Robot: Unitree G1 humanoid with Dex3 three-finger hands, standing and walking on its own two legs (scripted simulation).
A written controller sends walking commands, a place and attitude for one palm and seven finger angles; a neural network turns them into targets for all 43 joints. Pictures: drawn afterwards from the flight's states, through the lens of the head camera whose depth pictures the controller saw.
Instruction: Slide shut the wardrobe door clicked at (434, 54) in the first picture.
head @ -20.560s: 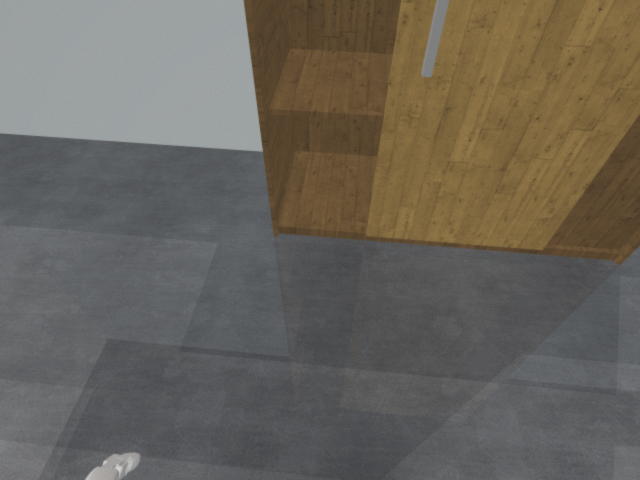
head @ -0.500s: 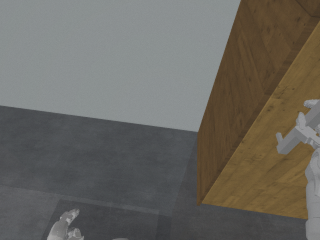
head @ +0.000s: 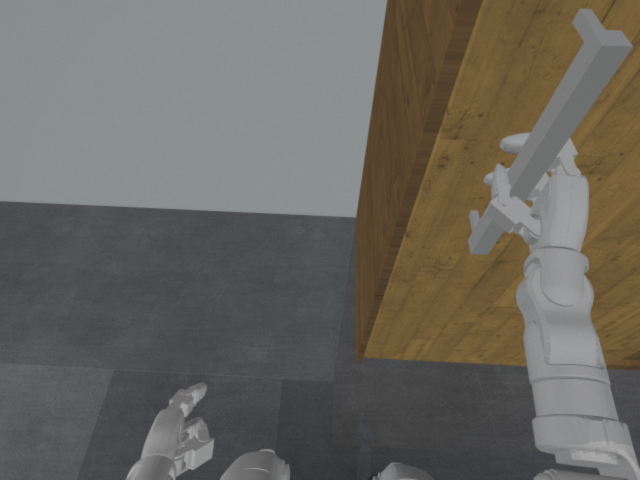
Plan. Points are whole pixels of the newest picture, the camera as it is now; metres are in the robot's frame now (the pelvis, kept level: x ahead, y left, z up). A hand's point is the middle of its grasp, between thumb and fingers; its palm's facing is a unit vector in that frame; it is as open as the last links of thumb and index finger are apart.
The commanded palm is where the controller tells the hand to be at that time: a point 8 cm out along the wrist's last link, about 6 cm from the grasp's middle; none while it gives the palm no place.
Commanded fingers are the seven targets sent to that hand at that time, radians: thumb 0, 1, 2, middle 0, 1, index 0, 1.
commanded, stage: stop walking and hold the door there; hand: right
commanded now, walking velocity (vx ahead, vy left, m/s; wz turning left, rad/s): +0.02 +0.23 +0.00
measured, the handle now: (520, 159) +0.44 -0.20 +0.15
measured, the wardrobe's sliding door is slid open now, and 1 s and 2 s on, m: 0.00 0.00 0.00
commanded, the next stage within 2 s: loosen the grip on the handle in 0.60 s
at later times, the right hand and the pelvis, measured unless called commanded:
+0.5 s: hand (499, 202) +0.39 -0.17 +0.14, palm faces +0.18 +0.98 -0.13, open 6.0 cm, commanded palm +0.36 -0.20 +0.13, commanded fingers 0.00 -0.90 -0.90 0.45 1.40 0.45 1.40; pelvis +0.01 -0.02 +0.02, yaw +1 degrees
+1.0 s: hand (502, 202) +0.39 -0.18 +0.14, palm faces +0.19 +0.97 -0.13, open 10.5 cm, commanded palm +0.36 -0.22 +0.14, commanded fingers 0.00 0.55 -0.20 0.37 1.30 0.37 1.30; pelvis -0.01 -0.01 +0.01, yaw +0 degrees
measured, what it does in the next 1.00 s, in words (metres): steps on the spot: left foot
